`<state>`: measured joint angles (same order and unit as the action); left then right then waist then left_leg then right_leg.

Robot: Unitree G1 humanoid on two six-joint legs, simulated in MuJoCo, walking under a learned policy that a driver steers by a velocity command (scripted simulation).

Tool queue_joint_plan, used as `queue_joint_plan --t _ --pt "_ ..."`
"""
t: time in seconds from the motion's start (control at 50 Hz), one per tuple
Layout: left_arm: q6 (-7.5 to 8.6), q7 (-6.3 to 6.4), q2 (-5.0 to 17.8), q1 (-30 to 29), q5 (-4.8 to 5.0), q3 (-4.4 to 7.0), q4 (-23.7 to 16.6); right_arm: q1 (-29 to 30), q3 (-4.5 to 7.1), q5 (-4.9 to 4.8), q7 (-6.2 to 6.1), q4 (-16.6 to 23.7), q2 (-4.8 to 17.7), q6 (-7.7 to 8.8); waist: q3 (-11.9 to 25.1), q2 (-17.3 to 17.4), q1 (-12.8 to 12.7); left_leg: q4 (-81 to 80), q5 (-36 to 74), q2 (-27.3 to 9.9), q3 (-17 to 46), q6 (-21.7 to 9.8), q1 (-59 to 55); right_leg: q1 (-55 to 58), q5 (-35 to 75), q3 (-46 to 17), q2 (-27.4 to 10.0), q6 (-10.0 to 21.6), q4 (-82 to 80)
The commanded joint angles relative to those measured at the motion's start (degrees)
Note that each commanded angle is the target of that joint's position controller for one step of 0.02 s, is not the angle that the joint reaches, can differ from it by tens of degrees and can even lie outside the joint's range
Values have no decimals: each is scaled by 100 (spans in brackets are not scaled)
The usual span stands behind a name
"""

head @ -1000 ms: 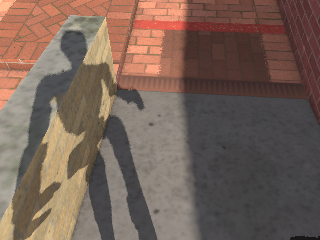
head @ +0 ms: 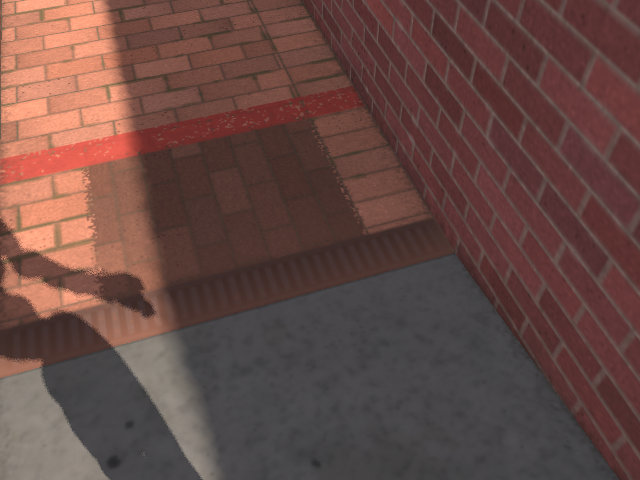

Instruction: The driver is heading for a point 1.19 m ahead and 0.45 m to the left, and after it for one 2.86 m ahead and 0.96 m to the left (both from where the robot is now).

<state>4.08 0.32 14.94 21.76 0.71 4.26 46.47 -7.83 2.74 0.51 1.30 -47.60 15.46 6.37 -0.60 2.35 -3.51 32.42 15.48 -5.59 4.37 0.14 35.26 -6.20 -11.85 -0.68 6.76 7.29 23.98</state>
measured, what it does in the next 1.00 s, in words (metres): goes down: left foot 0.05 m lower, then right foot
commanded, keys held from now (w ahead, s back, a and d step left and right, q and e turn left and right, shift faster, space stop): w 0.60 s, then w+q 0.40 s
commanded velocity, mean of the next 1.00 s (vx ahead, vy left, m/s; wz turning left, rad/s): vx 0.50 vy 0.00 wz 0.11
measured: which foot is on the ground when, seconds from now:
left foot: up 0.00-0.12, down 0.14-0.66, up 0.68-1.00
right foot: down 0.00-0.14, up 0.16-0.64, down 0.66-1.00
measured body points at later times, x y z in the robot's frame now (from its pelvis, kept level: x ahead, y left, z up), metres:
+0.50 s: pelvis +0.28 +0.05 -0.04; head +0.30 +0.05 +0.41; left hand +0.45 +0.31 -0.14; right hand +0.29 -0.22 -0.18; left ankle +0.21 +0.14 -0.78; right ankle +0.44 -0.12 -0.74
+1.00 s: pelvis +0.54 +0.04 -0.07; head +0.56 +0.03 +0.38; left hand +0.51 +0.33 -0.19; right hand +0.75 -0.19 -0.18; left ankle +0.67 +0.20 -0.78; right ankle +0.48 -0.09 -0.81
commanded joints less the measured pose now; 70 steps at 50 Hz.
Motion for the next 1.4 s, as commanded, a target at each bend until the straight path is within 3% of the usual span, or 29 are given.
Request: queue_joint_plan --t 0.02,0.08,0.14,0.16,0.18,0.2,0.22,0.24,0.28,0.38,0.48,0.58,0.64,0.66,0.68,0.72,0.76,0.84,0.96,1.08,1.12,1.14,1.16,1.18,1.2,1.22,1.24,1.28,1.4 --pt "58 47 706 104 43 161 -98 575 40 -13 136 492 383 63 -335 -443 -23 -430 358 157 -66 -183 -555 -703 998 -938 -1457 487 -207" --pt "-14 87 731 475 7 152 56 854 27 14 232 577 509 87 -375 -385 -135 -609 -702 254 -120 -315 -104 84 1507 -1269 -1672 454 478" --pt "-71 45 750 212 -35 106 38 -416 163 27 205 128 855 148 251 -227 546 -652 -289 408 -315 -595 -1980 -289 2554 -1085 -1210 221 2218" --pt "-26 25 530 148 -89 4 -97 -1517 220 123 198 -106 1157 176 1072 235 975 9 1314 -373 431 -961 -3834 -1539 1308 -698 -792 -42 4044" --pt "80 -39 133 1341 -73 -109 218 -1873 200 34 185 -119 1277 82 2001 1559 659 439 2301 -1703 2203 -1869 -5665 -3152 -3152 -480 -58 -440 6296" --pt "162 -69 575 1418 141 -93 39 -2390 329 -307 190 -307 1452 -44 2595 1430 941 -533 -1223 -2051 3799 -2345 -6247 -4112 -2719 -876 -188 -578 6642" --pt "154 -14 886 355 300 0 -162 -1994 273 -283 102 -174 1143 -124 1549 751 1121 -1141 -2995 -1723 3499 -2014 -5546 -4761 -2062 -571 -599 -625 6481" --pt "99 72 1009 -340 274 28 -339 -1240 164 -144 61 45 919 -147 670 162 1015 -1441 -3129 -1470 2995 -1699 -4379 -4698 -1320 -352 -858 -638 6042" --pt "-15 163 836 -355 -33 76 -293 -506 30 46 75 197 700 -77 -23 -69 493 -1734 -1748 -1081 2217 -1530 -2501 -3661 -654 -457 -1185 -702 5163" --pt "21 123 427 -568 -124 31 -457 -718 92 -11 -1 -46 830 35 130 52 328 -2015 605 -665 795 -1333 -2300 -3112 442 -368 -1406 -721 3023" --pt "121 -96 232 -1625 -1 -54 -736 -1202 87 -164 -84 -365 829 -67 -22 57 744 -2143 -382 -248 162 -1089 -2311 -2115 2460 -10 -983 -670 835" --pt "159 -180 600 -1992 -18 -26 -989 -1384 176 -168 -72 -590 1005 -131 -381 210 797 -1479 -1072 -662 635 -1078 -3128 -2254 1628 -243 -1057 -444 103" --pt "191 -78 992 -872 -127 115 -745 -1324 148 -165 1 -590 956 -106 287 -167 193 161 -301 -195 562 -805 -2837 -421 1500 -85 -983 -140 -92" --pt "199 18 1356 274 -267 192 -597 -1123 36 -118 39 -368 709 -25 1121 -652 -348 1851 -1366 292 275 -556 -1696 1313 2063 -913 -1879 199 396" --pt "106 41 1761 660 -386 264 -509 -1842 -108 -206 37 -372 225 92 1757 -2074 -158 3801 -4925 1181 -117 -177 162 2712 1980 -3127 -3241 1211 30" --pt "19 32 1117 574 -182 97 -400 -1231 48 -361 24 -233 970 125 1089 -1484 -322 4303 -4953 612 327 -202 1268 2199 395 -3042 -3057 1091 -479" --pt "45 20 823 -295 -170 -21 -561 -761 84 -152 -12 -171 931 -17 306 -736 -45 3557 -3968 156 139 -99 904 783 607 -2082 -2575 755 -861" --pt "230 -30 979 -723 -229 32 -472 -795 40 -83 -33 72 523 -251 176 -825 331 2206 -2784 122 70 117 -69 -283 2540 -769 -2277 622 -1298" --pt "248 88 976 -448 -91 -15 -125 7 41 -68 161 520 425 -227 -60 -786 149 227 38 329 -75 -39 -757 -398 1709 392 -1934 185 -1248" --pt "90 121 1192 -203 36 94 143 497 116 -114 344 939 550 -278 -596 -549 4 -120 -1214 238 -227 -291 -226 188 1683 413 -2454 -28 -18" --pt "-13 146 1302 -257 -2 140 114 -158 245 -93 395 798 737 -199 -153 -378 340 -347 -1561 550 -619 -449 -1164 195 2748 659 -2255 -216 1223" --pt "-35 153 1280 -237 -33 132 84 -915 410 -81 331 554 990 -161 290 -141 691 -470 -1205 852 -810 -631 -2245 -116 3030 929 -1950 -420 2491" --pt "52 123 1057 -153 -144 55 -122 -1700 575 -57 197 418 1573 -207 853 862 961 -12 489 -68 460 -1150 -3897 -1706 1291 1080 -1580 -741 4756" --pt "237 36 446 377 -390 -122 -145 -1417 398 -112 158 638 1740 -237 1124 2081 300 525 3500 -837 2199 -1704 -4837 -3433 -2974 505 -738 -972 6702" --pt "433 -36 890 566 -54 -127 -575 -1837 537 -210 185 817 1977 -297 2716 1560 669 -542 560 -1727 4098 -2900 -6129 -4272 -2887 -317 -517 -1062 6959" --pt "471 -33 991 -461 289 -73 -713 -2062 533 -209 129 591 1652 -344 2149 650 938 -1186 -2426 -1436 4227 -2561 -5792 -4980 -2111 -530 -836 -926 6501" --pt "406 39 1091 -983 247 -58 -784 -1445 410 -226 99 724 1302 -327 1133 187 850 -1326 -2901 -1189 3669 -2162 -4790 -5023 -1653 -459 -1075 -832 5829" --pt "231 141 1134 -801 -101 30 -584 -412 272 -95 62 1077 1014 -298 339 -11 269 -1398 -1439 -773 2765 -1884 -2693 -3802 -1121 -556 -1329 -853 4634" --pt "373 -29 565 -1415 -236 -59 -764 -808 359 -173 -266 916 1030 -329 368 62 441 -1421 211 159 1114 -1397 -1669 -2251 1764 -201 -885 -983 1552"
Velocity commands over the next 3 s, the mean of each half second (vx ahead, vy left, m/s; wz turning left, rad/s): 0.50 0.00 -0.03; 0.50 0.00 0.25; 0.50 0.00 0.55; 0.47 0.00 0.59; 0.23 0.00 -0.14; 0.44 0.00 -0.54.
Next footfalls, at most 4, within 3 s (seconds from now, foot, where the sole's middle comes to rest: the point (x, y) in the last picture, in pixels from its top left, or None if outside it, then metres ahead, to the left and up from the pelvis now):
0.14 left None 0.25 0.14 -0.83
0.66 right None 0.51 -0.09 -0.85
1.16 left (267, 388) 0.73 0.21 -0.90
1.60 right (306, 284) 1.07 0.14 -0.93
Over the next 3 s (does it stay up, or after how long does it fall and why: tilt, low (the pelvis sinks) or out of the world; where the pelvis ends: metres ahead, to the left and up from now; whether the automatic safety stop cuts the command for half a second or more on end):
stays up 1.36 0.42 -0.15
